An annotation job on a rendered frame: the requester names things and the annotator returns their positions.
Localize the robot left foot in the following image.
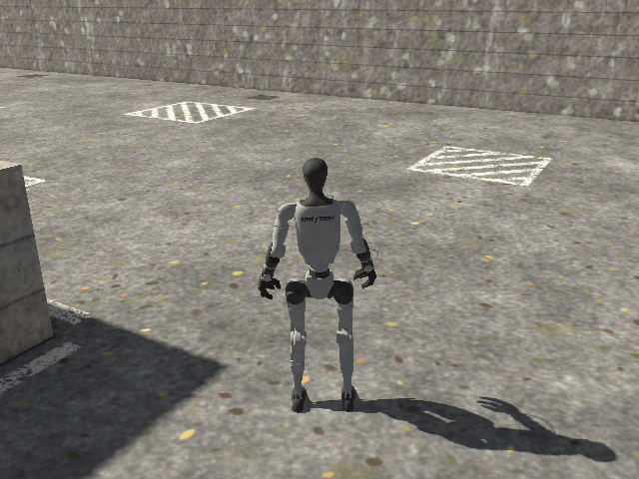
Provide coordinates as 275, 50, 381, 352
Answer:
292, 387, 307, 413

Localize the left robot forearm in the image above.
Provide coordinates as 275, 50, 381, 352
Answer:
261, 243, 280, 281

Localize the humanoid robot head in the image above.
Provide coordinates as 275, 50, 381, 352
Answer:
300, 158, 333, 207

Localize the left robot upper arm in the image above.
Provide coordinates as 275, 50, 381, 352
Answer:
270, 203, 297, 258

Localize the right robot upper arm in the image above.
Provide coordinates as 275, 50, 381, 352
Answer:
337, 201, 366, 254

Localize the robot left hand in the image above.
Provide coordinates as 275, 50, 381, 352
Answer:
258, 277, 281, 299

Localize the robot right hand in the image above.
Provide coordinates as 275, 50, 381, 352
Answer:
353, 268, 376, 288

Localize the right robot forearm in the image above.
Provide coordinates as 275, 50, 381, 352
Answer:
356, 239, 374, 272

